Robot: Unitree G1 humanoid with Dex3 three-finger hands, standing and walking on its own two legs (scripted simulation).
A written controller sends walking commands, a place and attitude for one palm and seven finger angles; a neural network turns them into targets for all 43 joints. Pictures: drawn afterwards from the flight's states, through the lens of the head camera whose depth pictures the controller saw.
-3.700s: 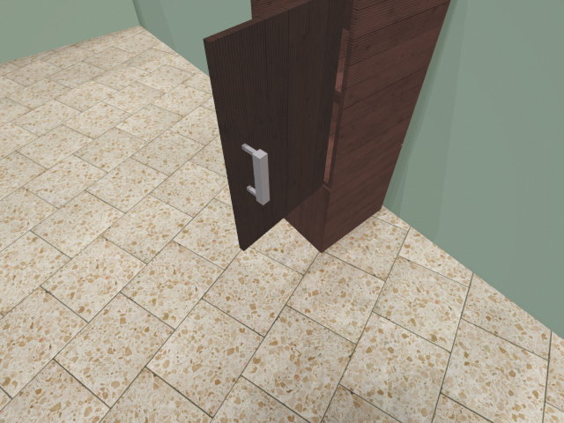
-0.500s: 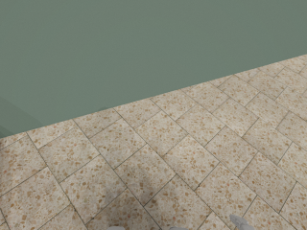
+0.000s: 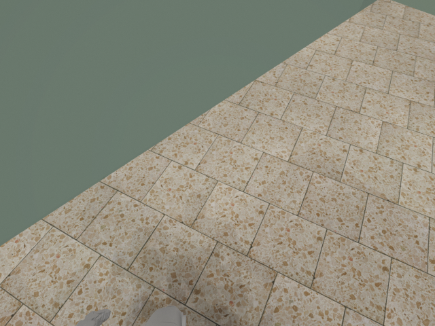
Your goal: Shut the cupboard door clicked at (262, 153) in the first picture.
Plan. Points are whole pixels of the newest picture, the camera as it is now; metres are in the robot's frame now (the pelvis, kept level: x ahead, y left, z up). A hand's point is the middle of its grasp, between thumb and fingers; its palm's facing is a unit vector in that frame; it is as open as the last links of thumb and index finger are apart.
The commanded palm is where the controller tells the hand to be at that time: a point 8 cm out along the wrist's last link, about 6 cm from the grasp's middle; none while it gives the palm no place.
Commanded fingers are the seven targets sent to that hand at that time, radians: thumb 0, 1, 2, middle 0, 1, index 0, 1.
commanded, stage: walk around to get in front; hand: left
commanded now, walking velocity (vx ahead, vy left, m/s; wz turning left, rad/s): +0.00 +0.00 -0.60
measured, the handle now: out of the picture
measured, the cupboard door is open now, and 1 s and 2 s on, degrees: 98 98 98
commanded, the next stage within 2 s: walk to a spot facing it in 1.52 s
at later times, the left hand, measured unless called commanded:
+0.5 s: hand (152, 297) +0.18 +0.15 -0.16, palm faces -0.28 -0.92 -0.26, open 7.4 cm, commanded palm none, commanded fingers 0.00 0.90 0.90 -0.20 -0.30 -0.20 -0.30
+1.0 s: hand (208, 216) +0.37 +0.04 -0.16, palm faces -0.54 -0.82 -0.20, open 7.4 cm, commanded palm none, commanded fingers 0.00 0.90 0.90 -0.20 -0.30 -0.20 -0.30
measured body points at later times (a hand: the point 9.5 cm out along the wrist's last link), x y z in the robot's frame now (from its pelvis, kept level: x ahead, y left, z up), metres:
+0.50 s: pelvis +0.03 -0.03 -0.01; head +0.07 -0.05 +0.44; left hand +0.20 +0.20 -0.14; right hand +0.00 -0.30 -0.16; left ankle +0.04 +0.13 -0.70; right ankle -0.01 -0.12 -0.74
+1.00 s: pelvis +0.19 -0.08 +0.01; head +0.22 -0.09 +0.45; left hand +0.40 +0.09 -0.14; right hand +0.08 -0.30 -0.13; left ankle +0.25 +0.04 -0.74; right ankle +0.13 -0.20 -0.66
